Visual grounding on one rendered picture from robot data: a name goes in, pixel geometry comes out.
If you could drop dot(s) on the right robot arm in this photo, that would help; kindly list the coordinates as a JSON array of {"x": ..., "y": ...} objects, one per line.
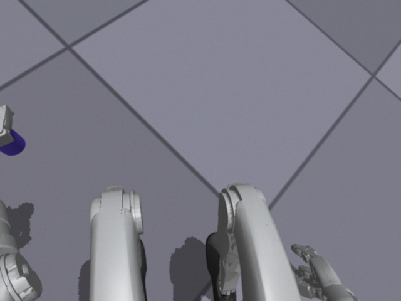
[{"x": 337, "y": 292}]

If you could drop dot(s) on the left robot arm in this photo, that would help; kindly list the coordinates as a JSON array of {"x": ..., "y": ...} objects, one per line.
[{"x": 18, "y": 282}]

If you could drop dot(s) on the right robot hand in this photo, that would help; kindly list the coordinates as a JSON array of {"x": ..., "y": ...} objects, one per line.
[{"x": 319, "y": 275}]

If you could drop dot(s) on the left robot hand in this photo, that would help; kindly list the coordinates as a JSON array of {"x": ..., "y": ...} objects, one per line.
[{"x": 5, "y": 125}]

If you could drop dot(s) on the right robot foot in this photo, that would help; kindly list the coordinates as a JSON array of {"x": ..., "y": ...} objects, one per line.
[{"x": 213, "y": 258}]

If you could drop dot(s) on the can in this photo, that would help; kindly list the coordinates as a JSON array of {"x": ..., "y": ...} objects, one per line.
[{"x": 15, "y": 147}]

